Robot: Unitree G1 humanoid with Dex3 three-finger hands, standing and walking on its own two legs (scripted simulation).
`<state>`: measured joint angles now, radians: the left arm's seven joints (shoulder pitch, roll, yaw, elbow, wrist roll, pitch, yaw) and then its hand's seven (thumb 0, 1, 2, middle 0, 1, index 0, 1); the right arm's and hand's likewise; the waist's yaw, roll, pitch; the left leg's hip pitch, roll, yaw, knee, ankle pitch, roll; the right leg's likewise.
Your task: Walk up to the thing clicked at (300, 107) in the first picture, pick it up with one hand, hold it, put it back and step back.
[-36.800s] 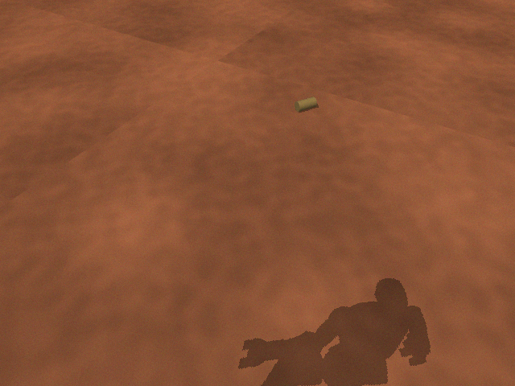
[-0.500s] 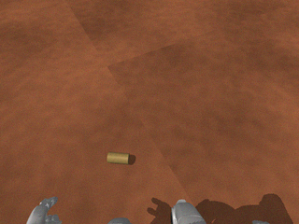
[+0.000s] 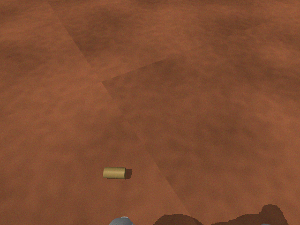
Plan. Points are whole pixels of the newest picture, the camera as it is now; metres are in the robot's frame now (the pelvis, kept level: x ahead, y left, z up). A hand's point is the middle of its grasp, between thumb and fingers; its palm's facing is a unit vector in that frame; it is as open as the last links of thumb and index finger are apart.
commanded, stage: walk up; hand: left
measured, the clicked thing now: (114, 172) +0.53 +0.26 -0.73
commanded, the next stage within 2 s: none
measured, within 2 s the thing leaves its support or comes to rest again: neither
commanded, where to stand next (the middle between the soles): +0.14 +0.02 m, yaw -1 degrees
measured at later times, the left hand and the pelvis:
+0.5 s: hand out of the picture +0.01 +0.28 -0.13, palm faces +0.00 -0.92 -0.39, open 7.4 cm; pelvis +0.01 +0.00 +0.01, yaw -1 degrees
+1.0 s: hand out of the picture +0.12 +0.26 -0.16, palm faces -0.03 -0.91 -0.41, open 7.4 cm; pelvis +0.05 -0.02 -0.02, yaw +0 degrees
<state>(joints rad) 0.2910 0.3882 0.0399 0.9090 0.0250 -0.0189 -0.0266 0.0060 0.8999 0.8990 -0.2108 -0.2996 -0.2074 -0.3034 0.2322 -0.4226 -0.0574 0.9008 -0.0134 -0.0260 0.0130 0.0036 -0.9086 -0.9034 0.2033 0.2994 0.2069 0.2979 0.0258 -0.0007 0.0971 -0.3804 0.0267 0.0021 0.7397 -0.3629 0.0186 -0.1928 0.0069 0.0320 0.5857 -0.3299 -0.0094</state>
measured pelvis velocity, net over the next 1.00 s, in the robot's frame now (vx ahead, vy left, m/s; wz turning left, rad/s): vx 0.05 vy -0.02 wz -0.01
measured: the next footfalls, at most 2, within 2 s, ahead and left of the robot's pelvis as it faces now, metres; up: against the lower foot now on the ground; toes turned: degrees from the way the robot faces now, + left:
left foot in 0.04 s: +0.12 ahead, +0.13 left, +0.00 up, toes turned +1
left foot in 0.60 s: +0.18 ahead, +0.14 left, +0.00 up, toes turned +2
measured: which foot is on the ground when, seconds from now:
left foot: up 0.00-0.02, down 0.04-0.32, up 0.34-0.58, down 0.60-0.94, up 0.96-1.00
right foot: down 0.00-0.62, up 0.64-0.90, down 0.92-1.00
